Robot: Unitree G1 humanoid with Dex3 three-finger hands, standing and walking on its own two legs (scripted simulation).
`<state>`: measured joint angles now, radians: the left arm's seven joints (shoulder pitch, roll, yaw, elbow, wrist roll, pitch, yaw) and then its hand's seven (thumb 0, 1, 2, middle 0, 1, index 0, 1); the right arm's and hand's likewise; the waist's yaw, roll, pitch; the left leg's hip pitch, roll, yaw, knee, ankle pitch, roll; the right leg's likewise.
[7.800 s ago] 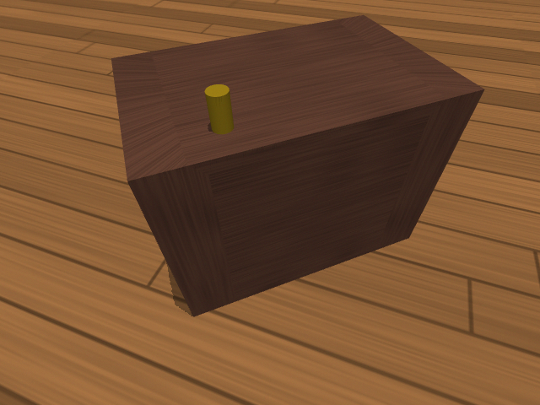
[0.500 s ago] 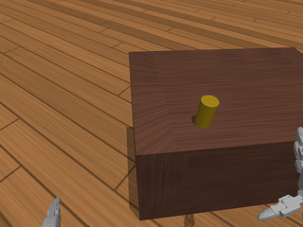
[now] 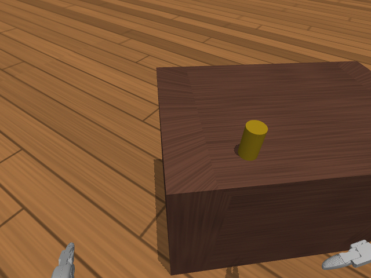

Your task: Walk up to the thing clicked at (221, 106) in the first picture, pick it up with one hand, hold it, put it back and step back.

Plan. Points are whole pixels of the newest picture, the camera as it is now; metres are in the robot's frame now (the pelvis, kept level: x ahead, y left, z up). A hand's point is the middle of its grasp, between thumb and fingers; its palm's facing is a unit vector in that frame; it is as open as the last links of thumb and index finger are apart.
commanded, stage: go down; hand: right
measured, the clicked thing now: (251, 141) +0.47 -0.20 +0.03
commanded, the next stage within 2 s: none
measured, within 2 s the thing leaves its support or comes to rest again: neither
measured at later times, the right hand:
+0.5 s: hand (354, 188) +0.24 -0.31 +0.12, palm faces +0.32 +0.90 -0.29, open 17.5 cm
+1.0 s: hand (356, 147) +0.32 -0.35 +0.15, palm faces +0.16 +0.99 -0.02, open 17.6 cm
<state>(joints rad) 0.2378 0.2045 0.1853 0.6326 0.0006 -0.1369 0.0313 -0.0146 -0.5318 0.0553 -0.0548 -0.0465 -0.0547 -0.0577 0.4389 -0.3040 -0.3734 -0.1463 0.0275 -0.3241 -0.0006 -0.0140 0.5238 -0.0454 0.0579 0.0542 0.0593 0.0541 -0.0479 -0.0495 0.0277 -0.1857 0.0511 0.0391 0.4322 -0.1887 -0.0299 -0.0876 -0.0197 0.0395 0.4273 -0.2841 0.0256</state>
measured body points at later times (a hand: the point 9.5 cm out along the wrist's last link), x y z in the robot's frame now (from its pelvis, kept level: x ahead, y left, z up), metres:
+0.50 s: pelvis +0.00 -0.01 +0.00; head +0.00 +0.00 +0.45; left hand +0.17 +0.25 -0.09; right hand +0.22 -0.35 +0.14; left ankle +0.03 +0.14 -0.74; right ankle -0.03 -0.14 -0.74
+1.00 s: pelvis +0.00 -0.01 +0.00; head +0.01 -0.01 +0.45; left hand +0.15 +0.27 -0.08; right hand +0.31 -0.40 +0.15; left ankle +0.03 +0.14 -0.74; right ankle -0.03 -0.14 -0.74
